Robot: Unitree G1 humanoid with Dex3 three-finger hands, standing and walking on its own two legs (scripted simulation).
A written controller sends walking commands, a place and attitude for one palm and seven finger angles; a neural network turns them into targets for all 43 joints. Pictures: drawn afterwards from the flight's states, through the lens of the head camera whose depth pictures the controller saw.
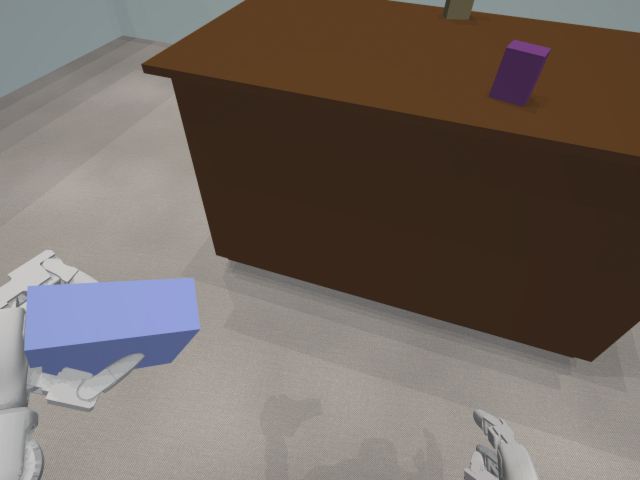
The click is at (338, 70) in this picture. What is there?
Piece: table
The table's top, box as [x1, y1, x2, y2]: [141, 0, 639, 166]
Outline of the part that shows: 141,64 143,71 146,73 639,166 639,33 637,32 471,11 468,20 445,19 442,15 443,7 389,0 245,0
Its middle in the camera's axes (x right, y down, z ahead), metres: +0.36 -0.51 +1.07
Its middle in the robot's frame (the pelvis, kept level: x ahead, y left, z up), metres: +1.17 -0.29 +0.06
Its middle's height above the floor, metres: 0.83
